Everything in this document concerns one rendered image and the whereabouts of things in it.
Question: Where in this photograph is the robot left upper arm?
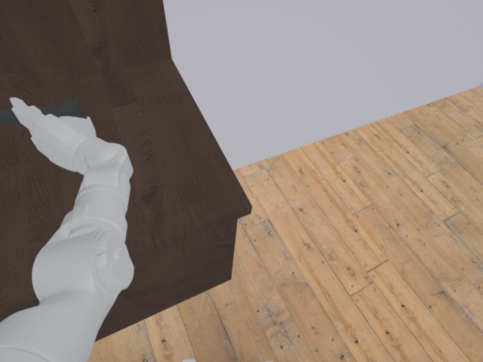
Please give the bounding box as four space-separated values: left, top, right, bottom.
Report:
0 230 134 362

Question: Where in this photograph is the tap lever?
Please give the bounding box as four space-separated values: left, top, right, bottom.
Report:
0 100 83 124

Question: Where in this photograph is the counter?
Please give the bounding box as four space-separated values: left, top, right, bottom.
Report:
0 0 252 342

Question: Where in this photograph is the robot left forearm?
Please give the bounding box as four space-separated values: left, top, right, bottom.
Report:
32 137 133 298

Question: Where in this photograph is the robot left hand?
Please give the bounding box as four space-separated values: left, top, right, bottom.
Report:
10 97 97 172

